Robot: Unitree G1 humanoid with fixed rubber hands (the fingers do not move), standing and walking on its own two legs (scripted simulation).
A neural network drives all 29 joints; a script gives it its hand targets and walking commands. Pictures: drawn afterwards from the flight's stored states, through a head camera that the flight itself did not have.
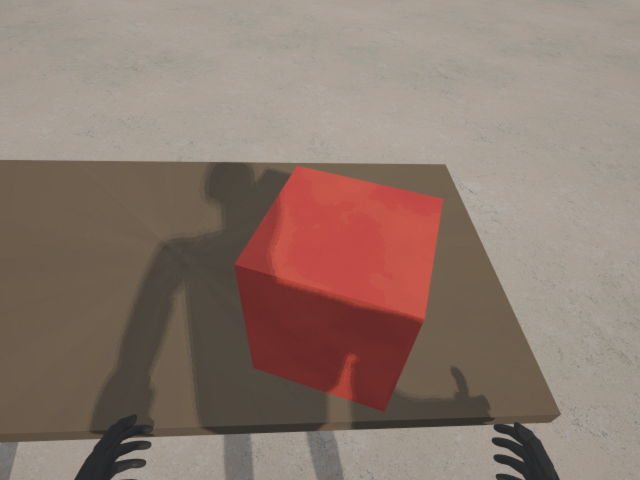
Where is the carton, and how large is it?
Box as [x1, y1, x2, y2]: [234, 166, 442, 411]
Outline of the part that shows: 297,166 234,264 253,367 384,411 424,318 442,199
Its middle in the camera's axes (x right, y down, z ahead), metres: +0.03 +0.07 +0.56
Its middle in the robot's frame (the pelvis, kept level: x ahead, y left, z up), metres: +0.39 -0.03 +0.02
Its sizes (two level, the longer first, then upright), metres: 0.210 0.200 0.250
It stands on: a table, 0.68 m high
